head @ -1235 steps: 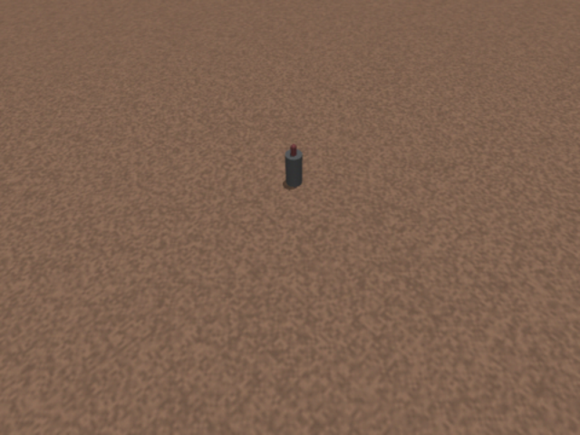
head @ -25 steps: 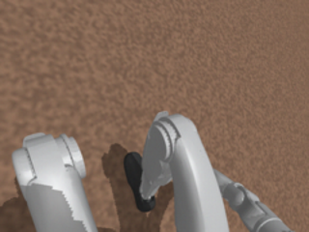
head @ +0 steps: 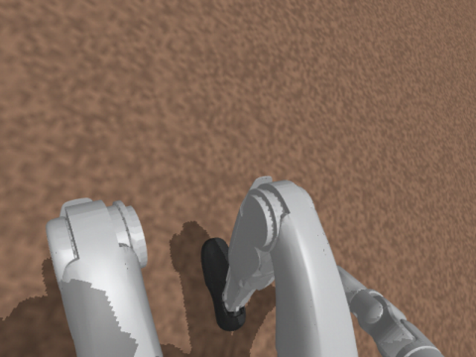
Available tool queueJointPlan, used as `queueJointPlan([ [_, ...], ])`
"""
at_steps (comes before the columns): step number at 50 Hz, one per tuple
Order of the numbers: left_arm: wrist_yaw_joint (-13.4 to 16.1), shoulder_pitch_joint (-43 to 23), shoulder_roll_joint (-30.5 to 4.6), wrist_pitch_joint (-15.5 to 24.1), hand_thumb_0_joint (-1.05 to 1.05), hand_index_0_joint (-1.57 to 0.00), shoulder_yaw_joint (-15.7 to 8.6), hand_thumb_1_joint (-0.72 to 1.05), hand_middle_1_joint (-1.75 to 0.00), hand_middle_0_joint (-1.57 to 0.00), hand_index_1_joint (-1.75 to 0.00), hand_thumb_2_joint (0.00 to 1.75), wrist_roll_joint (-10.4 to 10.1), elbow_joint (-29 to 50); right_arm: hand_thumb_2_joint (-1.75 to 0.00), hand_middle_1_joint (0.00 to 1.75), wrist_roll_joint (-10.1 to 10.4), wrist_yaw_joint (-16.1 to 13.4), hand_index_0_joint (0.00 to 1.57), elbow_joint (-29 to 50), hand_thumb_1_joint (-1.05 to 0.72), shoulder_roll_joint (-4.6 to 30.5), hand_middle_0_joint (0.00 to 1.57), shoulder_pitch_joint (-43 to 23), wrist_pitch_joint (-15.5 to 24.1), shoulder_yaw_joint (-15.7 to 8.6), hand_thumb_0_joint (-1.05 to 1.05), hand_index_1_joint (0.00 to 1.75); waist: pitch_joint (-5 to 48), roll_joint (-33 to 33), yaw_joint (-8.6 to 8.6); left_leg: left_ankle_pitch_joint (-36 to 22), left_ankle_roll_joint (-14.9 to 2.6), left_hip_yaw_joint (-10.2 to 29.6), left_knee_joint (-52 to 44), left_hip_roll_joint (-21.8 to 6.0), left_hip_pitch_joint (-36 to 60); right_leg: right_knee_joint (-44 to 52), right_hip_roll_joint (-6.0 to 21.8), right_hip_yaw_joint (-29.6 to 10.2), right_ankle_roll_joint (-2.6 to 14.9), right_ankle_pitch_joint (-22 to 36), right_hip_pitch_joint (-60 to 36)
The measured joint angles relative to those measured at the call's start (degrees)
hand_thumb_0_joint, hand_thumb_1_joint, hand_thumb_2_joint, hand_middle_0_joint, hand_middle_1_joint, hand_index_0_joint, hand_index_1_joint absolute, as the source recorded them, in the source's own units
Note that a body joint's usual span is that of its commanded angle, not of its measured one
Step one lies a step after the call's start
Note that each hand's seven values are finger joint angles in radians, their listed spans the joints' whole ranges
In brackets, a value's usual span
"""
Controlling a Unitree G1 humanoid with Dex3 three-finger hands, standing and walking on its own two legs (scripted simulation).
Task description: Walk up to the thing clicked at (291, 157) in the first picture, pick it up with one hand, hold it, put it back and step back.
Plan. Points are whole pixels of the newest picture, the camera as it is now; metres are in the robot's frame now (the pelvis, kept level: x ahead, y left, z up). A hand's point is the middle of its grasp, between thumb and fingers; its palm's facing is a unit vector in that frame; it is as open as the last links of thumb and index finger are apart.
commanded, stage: withdraw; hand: left
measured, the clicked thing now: out of the picture +0.39 +0.35 -0.17
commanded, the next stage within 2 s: rise in 0.06 s
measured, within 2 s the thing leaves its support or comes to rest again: neither
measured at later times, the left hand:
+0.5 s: hand out of the picture +0.30 +0.47 +0.02, palm faces +0.53 -0.71 -0.47, open 17.3 cm
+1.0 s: hand out of the picture +0.23 +0.33 +0.20, palm faces +0.40 -0.78 -0.47, open 17.6 cm
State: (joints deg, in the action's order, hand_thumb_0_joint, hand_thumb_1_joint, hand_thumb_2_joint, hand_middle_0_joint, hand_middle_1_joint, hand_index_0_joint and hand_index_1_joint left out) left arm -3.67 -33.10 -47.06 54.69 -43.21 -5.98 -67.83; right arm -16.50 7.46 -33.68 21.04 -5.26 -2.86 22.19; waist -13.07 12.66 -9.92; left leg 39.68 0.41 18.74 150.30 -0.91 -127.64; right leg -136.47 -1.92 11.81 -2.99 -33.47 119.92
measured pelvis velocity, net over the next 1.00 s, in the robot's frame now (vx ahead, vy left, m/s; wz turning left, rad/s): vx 0.05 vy -0.02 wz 0.22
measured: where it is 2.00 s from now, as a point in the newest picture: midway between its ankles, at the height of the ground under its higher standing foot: (171, 326)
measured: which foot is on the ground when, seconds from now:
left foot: down 0.00-1.00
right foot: down 0.00-1.00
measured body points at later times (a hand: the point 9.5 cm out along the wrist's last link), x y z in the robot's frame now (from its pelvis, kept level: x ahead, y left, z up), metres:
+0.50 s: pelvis +0.01 -0.01 +0.07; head +0.20 +0.10 +0.47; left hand +0.27 +0.51 +0.05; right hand +0.22 -0.24 -0.04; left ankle +0.08 +0.12 -0.26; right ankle +0.15 -0.13 -0.26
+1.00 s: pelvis +0.05 -0.02 +0.30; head +0.18 +0.04 +0.72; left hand +0.21 +0.37 +0.23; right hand +0.30 -0.22 +0.20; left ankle +0.08 +0.12 -0.26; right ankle +0.14 -0.13 -0.26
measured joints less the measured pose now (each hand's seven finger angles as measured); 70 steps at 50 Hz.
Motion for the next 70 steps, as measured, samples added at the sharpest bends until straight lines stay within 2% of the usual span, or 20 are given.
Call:
queueJointPlan([
  [5,-3.69,3.71,3.29,-6.01,-0.01,-0.13,2.89,-0.61,-0.07,-0.11,-0.05,0.03,-4.03,7.65,-0.89,0.31,3.57,-0.79,0.21,-1.73,-0.90,-0.47,0.21,3.56,-0.07,-4.20,0.00,0.30,5.46,-3.22,2.29,-0.08,-0.45,-2.22,-2.57,0.25,-1.04,1.13,1.10,-1.33,0.45,-1.30,0.90],
  [10,-5.46,5.47,6.39,-10.67,-0.01,-0.12,4.63,-0.61,-0.08,-0.09,-0.05,0.03,-6.36,9.46,-0.89,0.31,6.62,-1.52,0.21,-2.92,-0.90,-1.00,0.21,4.75,0.31,-7.55,0.00,0.30,9.53,-5.72,4.13,-0.35,-1.23,-4.96,-5.37,0.05,-1.13,2.40,1.81,-3.23,0.50,-2.07,1.39],
  [12,-4.84,5.03,6.22,-13.42,-0.01,-0.11,5.29,-0.59,-0.08,-0.08,-0.04,0.03,-2.39,8.29,-0.89,0.31,8.39,-1.75,0.21,-3.49,-0.90,-2.02,0.21,4.64,0.33,-9.70,0.00,0.30,10.65,-6.04,4.52,-0.60,-1.40,-6.11,-6.64,-0.08,-0.92,2.93,2.05,-4.08,0.60,-2.15,1.58],
  [16,-3.48,4.81,5.95,-21.15,-0.01,-0.10,6.97,-0.54,-0.08,-0.08,-0.04,0.02,3.99,9.55,-0.89,0.31,11.04,-2.08,0.21,-3.36,-0.90,-3.56,0.21,4.67,-0.53,-13.25,0.00,0.30,12.84,-7.08,5.05,-1.20,-1.45,-8.09,-9.90,-0.17,-0.37,4.81,2.60,-5.46,1.10,-2.20,1.76],
  [18,-2.77,5.46,5.58,-24.54,-0.01,-0.10,6.91,-0.52,-0.07,-0.08,-0.04,0.02,6.60,10.98,-0.90,0.31,12.12,-2.25,0.20,-3.22,-0.91,-4.00,0.21,4.86,-0.98,-14.50,0.00,0.30,14.09,-7.90,5.08,-1.37,-1.47,-8.96,-11.65,-0.19,0.02,5.92,2.86,-6.06,1.34,-2.30,1.74],
  [20,-1.92,6.27,4.95,-27.74,-0.01,-0.10,6.78,-0.51,-0.07,-0.08,-0.04,0.02,8.32,12.45,-0.90,0.31,13.09,-2.53,0.20,-2.95,-0.92,-4.25,0.21,5.42,-1.62,-15.77,0.00,0.30,15.38,-8.86,5.16,-1.46,-1.47,-9.84,-13.38,-0.18,0.53,6.99,3.12,-6.71,1.38,-2.47,1.63],
  [23,-0.51,7.79,3.91,-31.85,-0.01,-0.09,6.81,-0.51,-0.07,-0.08,-0.04,0.03,9.62,13.91,-0.90,0.31,14.43,-3.10,0.20,-2.64,-0.92,-4.35,0.21,6.60,-2.63,-17.51,0.00,0.30,17.20,-10.27,5.62,-1.48,-1.44,-11.13,-16.04,-0.28,1.56,8.70,3.38,-7.70,1.34,-2.74,1.30],
  [26,0.94,10.13,3.80,-36.19,-0.01,-0.08,7.56,-0.53,-0.06,-0.07,-0.04,0.03,9.95,16.02,-0.90,0.31,15.37,-3.63,0.20,-2.44,-0.91,-4.26,0.21,7.82,-3.41,-19.09,0.00,0.30,18.37,-11.45,6.54,-1.47,-1.32,-12.18,-18.95,-0.50,3.22,10.83,3.46,-8.51,1.11,-2.78,0.40],
  [29,2.34,13.30,5.74,-40.53,-0.01,-0.07,9.70,-0.55,-0.06,-0.06,-0.04,0.03,9.78,20.40,-0.90,0.31,16.29,-4.15,0.20,-2.07,-0.91,-4.10,0.20,9.07,-4.03,-20.42,0.00,0.30,19.24,-12.29,7.65,-1.57,-1.10,-13.09,-22.33,-0.66,5.52,13.47,3.57,-9.15,0.93,-2.75,-1.21],
  [32,3.57,17.76,9.59,-44.69,-0.01,-0.06,12.77,-0.56,-0.05,-0.06,-0.04,0.03,9.29,27.47,-0.90,0.31,17.27,-4.86,0.20,-1.24,-0.90,-4.21,0.20,10.00,-4.39,-21.52,0.00,0.30,20.10,-12.81,8.61,-1.74,-0.79,-13.78,-26.43,-0.91,8.63,16.96,3.57,-9.50,1.08,-2.56,-3.67],
  [37,5.58,25.89,16.74,-50.36,-0.01,-0.06,18.31,-0.58,-0.05,-0.06,-0.04,0.03,8.34,39.82,-0.90,0.31,18.82,-7.03,0.20,0.77,-0.90,-5.04,0.20,10.12,-4.30,-22.19,0.01,0.30,20.87,-13.01,8.98,-2.23,-0.18,-14.52,-35.02,-1.38,16.74,24.74,3.47,-9.57,1.64,-2.09,-10.95],
  [41,7.63,30.58,20.42,-53.96,-0.01,-0.06,21.77,-0.58,-0.05,-0.06,-0.04,0.03,7.46,44.81,-0.90,0.31,19.44,-9.37,0.20,2.09,-0.90,-6.08,0.20,9.84,-3.39,-22.08,0.01,0.30,21.58,-12.90,8.58,-2.79,0.31,-14.86,-42.80,-1.54,25.38,31.95,3.53,-9.33,2.19,-1.81,-19.25],
  [47,10.54,35.42,23.49,-57.97,-0.01,-0.06,25.94,-0.57,-0.05,-0.06,-0.04,0.03,6.47,46.12,-0.90,0.31,19.44,-12.28,0.20,3.32,-0.90,-7.06,0.20,10.46,-0.52,-21.70,0.01,0.30,22.97,-12.91,8.21,-3.94,0.68,-15.14,-54.47,-1.59,39.40,43.23,3.63,-8.81,2.63,-1.05,-33.25],
  [56,13.37,42.09,28.53,-63.76,-0.01,-0.06,33.36,-0.58,-0.05,-0.06,-0.04,0.03,5.83,48.82,-0.90,0.31,19.02,-15.07,0.20,4.08,-0.90,-7.26,0.20,14.27,3.32,-21.08,0.01,0.30,23.38,-13.21,8.28,-6.37,0.72,-15.62,-70.56,-1.80,59.44,59.80,3.43,-8.31,2.39,1.54,-53.65],
  [64,14.79,50.46,32.04,-68.13,-0.01,-0.06,39.36,-0.55,-0.05,-0.06,-0.05,0.05,5.11,58.00,-0.90,0.31,18.61,-17.10,0.20,4.52,-0.90,-8.74,0.20,19.11,4.27,-20.35,0.01,0.30,22.51,-14.03,7.50,-8.80,0.42,-16.36,-83.30,-2.05,75.90,73.16,3.09,-8.35,2.04,4.39,-70.29],
  [70,14.80,57.38,34.09,-69.90,0.00,-0.06,43.00,-0.54,-0.06,-0.06,-0.05,0.05,4.77,65.98,-0.90,0.31,18.35,-18.10,0.20,5.28,-0.90,-9.56,0.20,22.07,5.03,-20.19,0.01,0.30,22.68,-15.12,7.32,-9.95,0.18,-17.09,-89.75,-2.07,84.56,79.84,3.01,-8.73,1.78,5.81,-78.87],
])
